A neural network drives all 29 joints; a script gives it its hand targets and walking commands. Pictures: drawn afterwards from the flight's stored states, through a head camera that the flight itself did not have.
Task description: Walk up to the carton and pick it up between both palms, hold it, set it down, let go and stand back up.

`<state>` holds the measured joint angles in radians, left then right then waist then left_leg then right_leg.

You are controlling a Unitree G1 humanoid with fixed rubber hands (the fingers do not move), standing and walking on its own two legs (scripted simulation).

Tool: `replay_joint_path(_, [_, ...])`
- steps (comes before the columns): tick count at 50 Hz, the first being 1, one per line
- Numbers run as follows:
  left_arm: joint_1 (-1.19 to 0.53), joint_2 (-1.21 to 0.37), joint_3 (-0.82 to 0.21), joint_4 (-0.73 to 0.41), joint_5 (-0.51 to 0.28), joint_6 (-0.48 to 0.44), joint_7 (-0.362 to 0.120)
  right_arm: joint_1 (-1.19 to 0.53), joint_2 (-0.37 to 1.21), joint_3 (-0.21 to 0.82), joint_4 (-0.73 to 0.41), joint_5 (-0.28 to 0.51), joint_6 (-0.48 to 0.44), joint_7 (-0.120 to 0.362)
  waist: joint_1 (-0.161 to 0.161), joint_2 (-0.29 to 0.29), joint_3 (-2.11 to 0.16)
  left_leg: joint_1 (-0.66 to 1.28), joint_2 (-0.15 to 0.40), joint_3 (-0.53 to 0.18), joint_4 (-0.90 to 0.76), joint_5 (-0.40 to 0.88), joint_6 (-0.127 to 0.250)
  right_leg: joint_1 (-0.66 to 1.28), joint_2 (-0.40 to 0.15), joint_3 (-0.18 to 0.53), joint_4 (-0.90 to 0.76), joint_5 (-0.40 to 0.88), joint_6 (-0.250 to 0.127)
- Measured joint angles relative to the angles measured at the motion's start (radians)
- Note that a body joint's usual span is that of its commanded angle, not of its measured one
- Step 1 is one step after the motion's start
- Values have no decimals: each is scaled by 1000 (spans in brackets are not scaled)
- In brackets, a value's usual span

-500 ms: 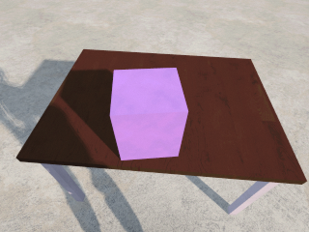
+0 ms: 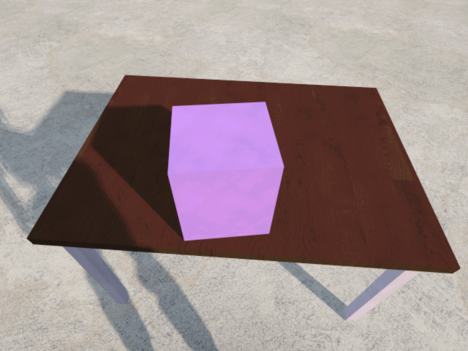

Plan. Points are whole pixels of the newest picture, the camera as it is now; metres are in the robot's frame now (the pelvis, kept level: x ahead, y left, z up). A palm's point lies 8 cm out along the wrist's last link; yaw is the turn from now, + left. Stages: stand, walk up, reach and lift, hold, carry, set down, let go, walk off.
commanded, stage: stand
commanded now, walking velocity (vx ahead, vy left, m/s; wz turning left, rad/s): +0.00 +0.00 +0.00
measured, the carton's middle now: (223, 173) +0.50 +0.04 -0.04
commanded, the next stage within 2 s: none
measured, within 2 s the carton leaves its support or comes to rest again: neither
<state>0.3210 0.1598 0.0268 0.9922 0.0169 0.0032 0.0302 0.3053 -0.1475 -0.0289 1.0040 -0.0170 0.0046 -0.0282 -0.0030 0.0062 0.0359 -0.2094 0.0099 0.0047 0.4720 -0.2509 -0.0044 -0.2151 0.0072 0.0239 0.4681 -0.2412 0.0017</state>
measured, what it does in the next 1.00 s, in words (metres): stands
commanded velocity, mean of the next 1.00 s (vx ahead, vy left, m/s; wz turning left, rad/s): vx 0.00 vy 0.00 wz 0.00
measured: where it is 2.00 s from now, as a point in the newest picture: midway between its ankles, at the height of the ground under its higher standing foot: outside the picture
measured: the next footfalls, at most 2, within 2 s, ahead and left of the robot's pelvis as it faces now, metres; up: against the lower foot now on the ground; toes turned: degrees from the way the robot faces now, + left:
none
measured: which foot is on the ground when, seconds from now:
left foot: down 0.00-1.00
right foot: down 0.00-1.00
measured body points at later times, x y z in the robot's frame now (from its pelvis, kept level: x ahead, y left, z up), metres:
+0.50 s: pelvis +0.00 +0.01 +0.00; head +0.01 +0.01 +0.45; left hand -0.02 +0.22 -0.16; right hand -0.02 -0.21 -0.16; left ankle +0.00 +0.12 -0.74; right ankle +0.01 -0.12 -0.74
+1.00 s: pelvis +0.01 +0.01 +0.00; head +0.01 +0.00 +0.45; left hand -0.02 +0.21 -0.16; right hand -0.01 -0.20 -0.16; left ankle +0.00 +0.12 -0.74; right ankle +0.01 -0.12 -0.74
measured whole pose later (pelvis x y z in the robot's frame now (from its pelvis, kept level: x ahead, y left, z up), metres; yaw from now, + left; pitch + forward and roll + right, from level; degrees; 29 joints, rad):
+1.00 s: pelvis +0.01 +0.01 +0.00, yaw +0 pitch -1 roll +0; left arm 0.32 0.11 0.01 1.13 0.01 -0.01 0.05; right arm 0.31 -0.11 -0.01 1.14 -0.01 -0.01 -0.04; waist 0.00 0.01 0.03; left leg -0.18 0.00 0.00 0.44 -0.25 0.00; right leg -0.18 0.00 0.03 0.44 -0.24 0.01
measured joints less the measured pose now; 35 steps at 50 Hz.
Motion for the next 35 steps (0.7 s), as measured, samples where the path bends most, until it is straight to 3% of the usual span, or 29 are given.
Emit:
replay_joint_path(17, [-1,-29,-9,83,-1,-10,6,20,31,10,97,4,-8,-8,2,-7,3,19,-10,0,-27,14,7,18,-10,2,-23,11,9])
replay_joint_path(35, [16,-54,-19,134,-3,-9,10,5,28,16,122,4,-12,-10,7,-6,4,12,-11,-1,-33,17,8,12,-11,4,-30,15,11])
